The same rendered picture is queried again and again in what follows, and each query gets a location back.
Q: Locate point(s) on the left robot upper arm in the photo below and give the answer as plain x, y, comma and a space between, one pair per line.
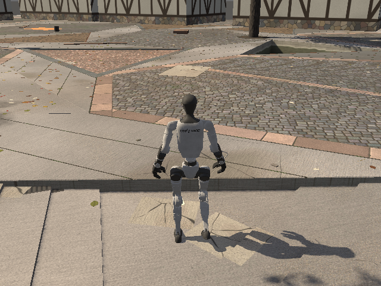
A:
168, 136

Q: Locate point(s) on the robot right hand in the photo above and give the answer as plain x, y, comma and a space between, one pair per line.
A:
223, 166

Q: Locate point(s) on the robot left forearm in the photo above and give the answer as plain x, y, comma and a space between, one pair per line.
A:
159, 159

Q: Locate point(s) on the robot left hand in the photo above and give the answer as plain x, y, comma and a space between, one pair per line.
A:
155, 170

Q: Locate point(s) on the right robot thigh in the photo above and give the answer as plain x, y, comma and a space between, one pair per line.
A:
203, 177

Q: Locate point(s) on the robot right forearm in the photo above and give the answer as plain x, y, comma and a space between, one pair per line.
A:
219, 156

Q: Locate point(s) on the right robot upper arm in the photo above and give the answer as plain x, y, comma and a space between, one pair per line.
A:
208, 125

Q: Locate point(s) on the left robot shin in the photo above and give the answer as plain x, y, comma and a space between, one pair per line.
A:
177, 214

